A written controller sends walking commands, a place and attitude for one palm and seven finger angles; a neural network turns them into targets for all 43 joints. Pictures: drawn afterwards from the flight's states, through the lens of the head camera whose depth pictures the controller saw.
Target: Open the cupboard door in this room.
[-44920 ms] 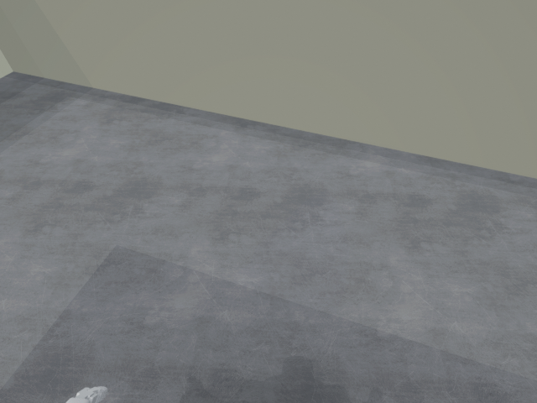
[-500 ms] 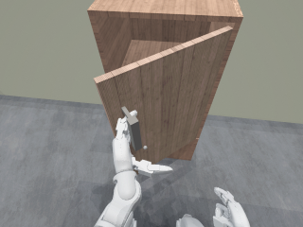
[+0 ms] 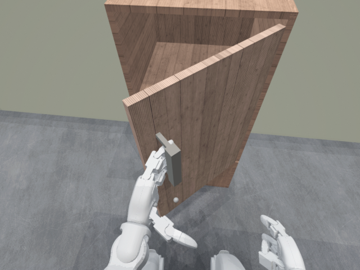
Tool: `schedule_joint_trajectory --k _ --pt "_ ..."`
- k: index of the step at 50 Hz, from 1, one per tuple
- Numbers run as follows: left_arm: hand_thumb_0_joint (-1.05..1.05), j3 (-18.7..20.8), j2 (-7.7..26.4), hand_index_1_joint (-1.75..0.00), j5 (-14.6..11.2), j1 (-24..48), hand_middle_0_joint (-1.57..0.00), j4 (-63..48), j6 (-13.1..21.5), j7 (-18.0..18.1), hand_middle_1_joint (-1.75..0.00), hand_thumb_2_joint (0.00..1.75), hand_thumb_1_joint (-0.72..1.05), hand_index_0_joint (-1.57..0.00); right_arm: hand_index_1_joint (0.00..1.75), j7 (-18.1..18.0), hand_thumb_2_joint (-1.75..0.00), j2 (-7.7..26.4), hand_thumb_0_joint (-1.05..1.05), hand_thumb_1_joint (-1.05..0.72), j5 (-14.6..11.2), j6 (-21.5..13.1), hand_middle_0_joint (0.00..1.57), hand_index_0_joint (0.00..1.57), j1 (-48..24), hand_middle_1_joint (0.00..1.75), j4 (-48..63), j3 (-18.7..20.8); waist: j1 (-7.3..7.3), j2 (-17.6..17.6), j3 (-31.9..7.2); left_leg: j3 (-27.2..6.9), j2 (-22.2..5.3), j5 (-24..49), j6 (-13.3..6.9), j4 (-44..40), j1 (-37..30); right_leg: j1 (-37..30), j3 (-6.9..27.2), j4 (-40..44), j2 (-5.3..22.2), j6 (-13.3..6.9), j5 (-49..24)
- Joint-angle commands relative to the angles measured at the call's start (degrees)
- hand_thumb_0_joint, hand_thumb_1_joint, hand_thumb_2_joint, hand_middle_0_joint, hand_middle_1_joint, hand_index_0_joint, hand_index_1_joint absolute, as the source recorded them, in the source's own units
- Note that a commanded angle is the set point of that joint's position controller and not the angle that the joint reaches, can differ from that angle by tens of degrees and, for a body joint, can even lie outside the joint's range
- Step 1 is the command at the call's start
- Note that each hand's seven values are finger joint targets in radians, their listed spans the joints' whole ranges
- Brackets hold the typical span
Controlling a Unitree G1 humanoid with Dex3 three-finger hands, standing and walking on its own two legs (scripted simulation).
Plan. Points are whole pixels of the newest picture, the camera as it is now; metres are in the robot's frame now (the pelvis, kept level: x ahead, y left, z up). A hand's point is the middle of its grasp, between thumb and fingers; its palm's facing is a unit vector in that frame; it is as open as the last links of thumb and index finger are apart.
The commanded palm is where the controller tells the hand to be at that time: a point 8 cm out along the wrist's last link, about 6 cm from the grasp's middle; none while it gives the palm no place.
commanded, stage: slide the hand sideways off the handle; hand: left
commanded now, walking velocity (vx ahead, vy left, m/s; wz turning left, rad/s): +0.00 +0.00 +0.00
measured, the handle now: (168, 160) +0.34 +0.04 +0.06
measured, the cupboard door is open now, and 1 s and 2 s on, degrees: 44 44 44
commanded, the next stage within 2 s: draw the hand back to the body in 0.72 s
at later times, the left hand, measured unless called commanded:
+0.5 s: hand (146, 217) +0.22 +0.07 +0.06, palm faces -0.13 -0.99 -0.02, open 16.2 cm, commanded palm +0.19 +0.14 +0.06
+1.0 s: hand (118, 224) +0.20 +0.12 +0.08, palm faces -0.13 -0.99 -0.05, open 16.3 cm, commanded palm +0.17 +0.18 +0.09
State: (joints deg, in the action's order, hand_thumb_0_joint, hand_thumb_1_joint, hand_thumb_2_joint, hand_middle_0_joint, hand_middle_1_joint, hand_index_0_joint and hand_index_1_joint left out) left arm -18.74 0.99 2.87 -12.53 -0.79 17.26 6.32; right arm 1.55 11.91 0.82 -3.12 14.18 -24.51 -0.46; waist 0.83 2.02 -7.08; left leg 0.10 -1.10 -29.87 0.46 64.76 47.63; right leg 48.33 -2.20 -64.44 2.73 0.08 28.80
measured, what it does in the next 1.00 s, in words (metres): stands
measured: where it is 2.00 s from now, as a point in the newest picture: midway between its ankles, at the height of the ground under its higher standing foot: outside the picture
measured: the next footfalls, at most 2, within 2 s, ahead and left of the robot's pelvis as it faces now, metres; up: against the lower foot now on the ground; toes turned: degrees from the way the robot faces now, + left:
none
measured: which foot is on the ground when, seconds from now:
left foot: down 0.00-1.00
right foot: down 0.00-1.00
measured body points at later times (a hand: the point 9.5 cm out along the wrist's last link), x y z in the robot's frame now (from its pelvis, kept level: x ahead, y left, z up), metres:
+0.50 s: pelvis +0.01 -0.01 -0.01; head +0.07 -0.02 +0.44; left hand +0.22 +0.13 +0.06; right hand +0.20 -0.23 -0.08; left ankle +0.02 +0.12 -0.65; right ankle +0.03 -0.12 -0.65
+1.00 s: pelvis +0.00 +0.00 -0.01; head +0.04 -0.01 +0.44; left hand +0.20 +0.17 +0.09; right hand +0.19 -0.22 -0.08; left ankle +0.02 +0.12 -0.65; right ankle +0.03 -0.12 -0.65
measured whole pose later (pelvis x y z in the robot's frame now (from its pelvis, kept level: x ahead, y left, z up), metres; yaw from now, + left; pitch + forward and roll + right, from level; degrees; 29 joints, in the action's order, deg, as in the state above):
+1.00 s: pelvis +0.00 +0.00 -0.01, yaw +0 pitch +12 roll -2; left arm -3.7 11.5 -8.9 -30.8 -19.9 14.5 -8.3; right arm -2.1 12.2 -1.7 -4.8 15.4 -22.2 -0.8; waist -0.3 3.1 -8.0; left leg -1.9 -1.9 -32.0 0.8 68.8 48.9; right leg 48.3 -3.9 -66.5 1.8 0.0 30.2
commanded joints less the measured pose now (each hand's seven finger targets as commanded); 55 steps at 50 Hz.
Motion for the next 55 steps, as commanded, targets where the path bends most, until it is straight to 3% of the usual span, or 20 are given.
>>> schedule_joint_trajectory --k 1,8,9,12,19,23,27,32,34,35,37,41,43,45,47,50,51,54,55 --pt "0.0 1.66 -0.93 -0.3 -0.67 3.06 -0.15 -15.59 2.89 -0.79 -0.3 0.3 -0.5 -0.15 0.3 -1.11 -0.9 5.34 0.0 -0.9 -0.11 -2.58 0.2 0.2 -3.75 0.3 10.31 1.96 0.01 -4.97 -12.99 -1.25 2.12 9.26 -1.09 -10.02 -7.1 -9.03 -0.47 10.27 -2.29 -2.14 -10.32" --pt "0.0 1.93 0.44 -0.3 -2.02 -0.9 -0.15 -19.76 3.37 -3.45 -0.3 0.3 -0.5 -0.15 0.3 -1.63 -0.9 5.48 0.0 -0.9 -0.23 -3.43 0.2 0.2 -2.87 0.3 10.53 1.86 1.21 -5.86 -11.96 -1.57 2.12 9.14 -1.24 -8.47 -6.09 -7.92 -0.49 9.86 -2.36 -1.75 -10.67" --pt "0.0 2.96 1.48 -0.3 -2.19 -2.64 -0.15 -19.92 3.37 -3.84 -0.3 0.3 -0.5 -0.15 0.3 -1.71 -0.9 5.66 0.0 -0.9 -0.16 -3.52 0.2 0.2 -3.07 0.3 10.62 1.87 0.33 -5.44 -12.61 -1.69 2.23 10.46 -1.24 -8.36 -5.66 -8.88 -0.36 9.43 -2.37 -1.96 -11.84" --pt "0.0 4.27 2.49 -0.3 -3.04 -7.29 -0.15 -21.6 3.38 -5.27 -0.3 0.3 -0.5 -0.15 0.3 -1.64 -0.9 5.61 0.0 -0.9 -0.29 -3.62 0.2 0.2 -2.47 0.3 11.3 2.07 0.01 -5.3 -13.19 -1.14 2.38 11.58 -1.09 -7.87 -5.47 -9.8 -0.27 8.96 -2.27 -1.77 -14.02" --pt "0.0 9.26 6.55 -0.3 -5.27 -12.19 -0.15 -23.92 3.74 -8.34 -0.3 0.3 -0.5 -0.15 0.3 -2.27 -0.9 5.9 0.0 -0.9 -0.49 -3.69 0.2 0.2 -2.23 0.3 11.58 2.29 -0.05 -6.16 -12.12 -0.74 2.58 11.25 -1.26 -5.81 -2.31 -10.24 0.81 9.11 -2.37 -1.48 -13.88" --pt "0.0 10.8 7.26 -0.3 -7.57 -14.82 -0.15 -26.37 4.97 -10.65 -0.3 0.3 -0.5 -0.15 0.3 -2.54 -0.9 5.93 0.0 -0.9 -0.78 -4.28 0.2 0.2 -2.07 0.3 11.78 2.57 0.04 -4.39 -12.96 -0.46 2.69 11.68 -1.15 -4.68 -2.2 -10.15 1.28 8.68 -2.34 -1.32 -14.69" --pt "0.0 13.06 8.59 -0.3 -9.21 -18.31 -0.15 -26.72 5.63 -12.82 -0.3 0.3 -0.5 -0.15 0.3 -2.8 -0.9 6.14 0.0 -0.9 -1.09 -4.49 0.2 0.2 -1.97 0.3 11.68 3.04 -0.09 -4.77 -13.05 -0.46 2.65 12.29 -1.08 -3.87 -1.51 -9.98 1.35 8.11 -2.44 -1.21 -15.49" --pt "0.0 13.79 9.98 -0.3 -10.51 -18.88 -0.15 -27.85 5.92 -15.53 -0.3 0.3 -0.5 -0.15 0.3 -3.2 -0.9 6.55 0.0 -0.9 -1.45 -4.63 0.2 0.2 -1.99 0.3 11.82 3.3 0.59 -4.11 -11.51 -0.78 2.54 10.97 -1.19 -3.27 -0.6 -7.91 1.22 7.91 -2.6 -1.16 -12.91" --pt "0.0 16.22 11.62 -0.3 -11.21 -20.39 -0.15 -27.88 5.97 -15.98 -0.3 0.3 -0.5 -0.15 0.3 -3.53 -0.9 6.48 0.0 -0.9 -1.49 -4.71 0.2 0.2 -2.65 0.3 11.83 3.51 -0.38 -3.98 -12.04 -0.71 2.5 10.83 -1.17 -2.81 0.33 -8.62 1.89 7.88 -2.58 -1.37 -11.82" --pt "0.0 14.43 9.87 -0.3 -11.43 -20.78 -0.15 -27.99 5.87 -16.4 -0.3 0.3 -0.5 -0.15 0.3 -3.51 -0.9 6.39 0.0 -0.9 -1.52 -4.83 0.2 0.2 -2.46 0.3 12.27 3.3 0.03 -3.72 -11.64 -0.66 2.58 10.57 -1.21 -2.95 -0.06 -8.01 1.45 7.83 -2.61 -1.25 -11.7" --pt "0.0 14.7 10.56 -0.3 -11.73 -18.84 -0.15 -28.86 5.88 -16.38 -0.3 0.3 -0.5 -0.15 0.3 -3.64 -0.9 6.53 0.0 -0.9 -1.55 -4.99 0.2 0.2 -2.6 0.3 12.31 3.17 0.16 -2.96 -11.05 -0.81 2.54 9.1 -1.12 -2.86 0.51 -6.89 1.54 7.98 -2.57 -1.31 -8.9" --pt "0.0 14.35 10.64 -0.3 -11.28 -16.14 -0.15 -27.96 5.19 -15.61 -0.3 0.3 -0.5 -0.15 0.3 -3.87 -0.9 6.8 0.0 -0.9 -1.62 -5.4 0.2 0.2 -2.64 0.3 12.39 2.84 0.63 -3.15 -9.49 -1.09 2.29 5.76 -1.15 -3.29 1.12 -4.61 1.22 8.72 -2.64 -1.39 -2.99" --pt "0.0 17.44 13.81 -0.3 -11.4 -16.5 -0.15 -31.62 4.66 -14.88 -0.3 0.3 -0.5 -0.15 0.3 -4.14 -0.9 6.91 0.0 -0.9 -1.84 -5.35 0.2 0.2 -2.39 0.3 12.94 2.96 -0.73 -1.1 -12.21 -1.04 2.35 6.56 -1.2 -4.8 -1.47 -6.63 1.08 9.11 -2.82 -1.65 -3.65" --pt "0.0 18.58 14.59 -0.3 -11.75 -17.97 -0.15 -33.62 3.1 -14.41 -0.3 0.3 -0.5 -0.15 0.3 -4.37 -0.9 6.66 0.0 -0.9 -2.11 -5.23 0.2 0.2 -2.25 0.3 13.33 2.7 -1.18 -0.53 -13.51 -1.09 2.42 8.4 -1.33 -6.72 -4.04 -9.23 0.34 9.79 -3.15 -1.66 -6.37" --pt "0.0 18.28 13.85 -0.3 -12.51 -19.14 -0.15 -34.54 1.46 -14.44 -0.3 0.3 -0.5 -0.15 0.3 -4.48 -0.9 6.54 0.0 -0.9 -2.54 -5.2 0.2 0.2 -2.29 0.3 13.31 2.38 -1.06 -0.5 -12.78 -1.34 2.47 9.12 -1.24 -8.83 -6.0 -10.63 -0.62 10.85 -3.32 -1.46 -7.82" --pt "0.0 18.36 13.03 -0.3 -13.24 -21.0 -0.15 -32.56 -1.03 -14.87 -0.3 0.3 -0.5 -0.15 0.3 -4.77 -0.9 6.49 0.0 -0.9 -2.85 -5.22 0.2 0.2 -2.69 0.3 13.04 2.09 -0.46 -2.82 -8.64 -1.45 2.23 8.27 -1.26 -10.84 -6.33 -11.36 -1.2 13.26 -3.54 -0.98 -7.05" --pt "0.0 18.2 13.19 -0.3 -13.26 -20.4 -0.15 -32.99 -1.38 -15.18 -0.3 0.3 -0.5 -0.15 0.3 -4.78 -0.9 6.71 0.0 -0.9 -2.91 -5.34 0.2 0.2 -2.64 0.3 12.85 1.92 -0.25 -1.82 -7.76 -1.55 2.22 7.4 -1.2 -11.56 -6.89 -11.02 -1.38 13.83 -3.51 -0.95 -5.92" --pt "0.0 20.71 15.18 -0.3 -13.8 -20.46 -0.15 -31.71 -2.25 -15.82 -0.3 0.3 -0.5 -0.15 0.3 -5.21 -0.9 7.02 0.0 -0.9 -2.76 -5.67 0.2 0.2 -3.13 0.3 12.22 1.74 -0.3 -3.76 -4.72 -1.71 2.03 5.63 -1.33 -12.8 -6.9 -11.75 -0.99 16.11 -3.58 -0.94 -3.09" --pt "0.0 21.38 15.65 -0.3 -14.02 -19.9 -0.15 -32.87 -2.09 -16.14 -0.3 0.3 -0.5 -0.15 0.3 -5.22 -0.9 7.1 0.0 -0.9 -2.74 -5.91 0.2 0.2 -2.94 0.3 12.35 1.57 -0.43 -2.37 -4.95 -1.64 2.06 5.53 -1.26 -13.41 -7.62 -12.2 -1.14 16.25 -3.41 -0.96 -2.86"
